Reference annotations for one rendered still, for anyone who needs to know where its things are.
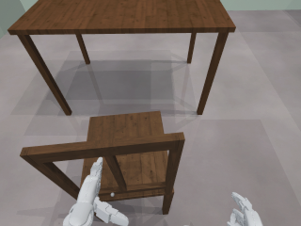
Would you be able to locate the chair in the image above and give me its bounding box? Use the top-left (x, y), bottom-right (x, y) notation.
top-left (20, 110), bottom-right (185, 222)

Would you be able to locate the right robot hand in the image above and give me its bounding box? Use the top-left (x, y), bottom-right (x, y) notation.
top-left (227, 192), bottom-right (263, 226)

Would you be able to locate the left robot forearm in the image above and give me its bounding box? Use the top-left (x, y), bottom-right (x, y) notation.
top-left (63, 202), bottom-right (95, 226)

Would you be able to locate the left robot hand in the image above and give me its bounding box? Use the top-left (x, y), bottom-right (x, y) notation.
top-left (76, 157), bottom-right (129, 226)

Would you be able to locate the table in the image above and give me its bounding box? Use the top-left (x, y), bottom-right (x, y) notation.
top-left (8, 0), bottom-right (236, 116)

